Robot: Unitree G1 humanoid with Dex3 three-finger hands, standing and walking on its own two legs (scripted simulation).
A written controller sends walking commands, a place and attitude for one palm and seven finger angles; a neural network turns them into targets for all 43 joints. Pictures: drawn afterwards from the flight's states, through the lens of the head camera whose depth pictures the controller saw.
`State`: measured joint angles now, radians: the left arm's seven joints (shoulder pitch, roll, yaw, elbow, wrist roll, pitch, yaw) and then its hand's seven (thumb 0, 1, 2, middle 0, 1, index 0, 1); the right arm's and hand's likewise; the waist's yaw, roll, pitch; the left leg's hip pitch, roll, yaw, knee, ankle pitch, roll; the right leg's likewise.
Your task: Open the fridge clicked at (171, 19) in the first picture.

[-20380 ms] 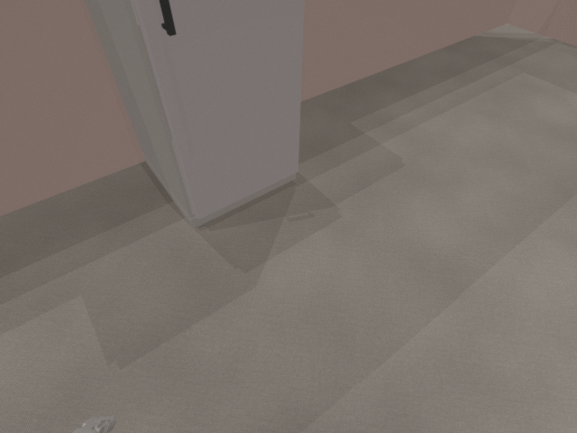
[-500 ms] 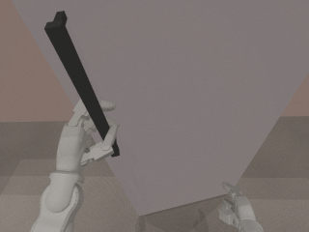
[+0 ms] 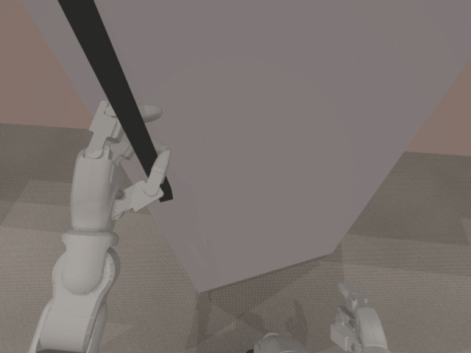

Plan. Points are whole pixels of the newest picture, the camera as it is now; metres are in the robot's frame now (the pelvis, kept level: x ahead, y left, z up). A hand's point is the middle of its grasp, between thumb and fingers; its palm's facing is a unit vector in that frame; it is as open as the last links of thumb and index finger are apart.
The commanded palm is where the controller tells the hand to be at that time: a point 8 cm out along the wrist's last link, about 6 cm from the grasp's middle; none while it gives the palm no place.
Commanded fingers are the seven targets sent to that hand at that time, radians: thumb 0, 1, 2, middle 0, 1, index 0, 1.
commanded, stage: walk backward, drawing the door open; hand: left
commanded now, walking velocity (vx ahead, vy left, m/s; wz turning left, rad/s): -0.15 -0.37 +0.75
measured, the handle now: (130, 108) +0.34 +0.11 +0.26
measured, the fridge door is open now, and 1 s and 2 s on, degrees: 23 52 68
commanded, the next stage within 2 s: stop walking and hold the door back in 1.36 s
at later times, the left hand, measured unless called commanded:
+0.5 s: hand (209, 271) +0.19 +0.02 +0.19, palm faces +0.30 -0.92 -0.23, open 7.2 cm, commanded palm +0.14 +0.06 +0.21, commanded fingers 0.00 0.90 0.90 -0.45 -1.40 -0.45 -1.40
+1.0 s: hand out of the picture +0.11 -0.07 +0.20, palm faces +0.69 -0.70 -0.20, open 6.6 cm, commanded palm +0.05 -0.06 +0.20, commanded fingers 0.00 0.90 0.90 -0.45 -1.40 -0.45 -1.40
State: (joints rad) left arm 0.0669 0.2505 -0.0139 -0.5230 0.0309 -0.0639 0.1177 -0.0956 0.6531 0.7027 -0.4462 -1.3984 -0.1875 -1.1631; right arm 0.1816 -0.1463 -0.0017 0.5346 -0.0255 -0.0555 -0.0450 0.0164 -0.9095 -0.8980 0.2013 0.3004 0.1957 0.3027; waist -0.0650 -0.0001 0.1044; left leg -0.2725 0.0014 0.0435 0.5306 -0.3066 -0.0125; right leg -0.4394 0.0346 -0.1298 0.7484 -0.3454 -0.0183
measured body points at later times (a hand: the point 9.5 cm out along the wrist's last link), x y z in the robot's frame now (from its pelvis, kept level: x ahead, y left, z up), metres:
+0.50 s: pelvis -0.08 -0.17 -0.01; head +0.00 -0.14 +0.43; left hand +0.17 +0.07 +0.20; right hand +0.18 -0.34 -0.09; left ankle -0.13 -0.08 -0.73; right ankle -0.01 -0.22 -0.72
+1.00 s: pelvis -0.03 -0.37 +0.00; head +0.03 -0.32 +0.44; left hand +0.07 -0.04 +0.21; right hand +0.26 -0.43 -0.10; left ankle -0.08 -0.31 -0.71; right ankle +0.03 -0.44 -0.73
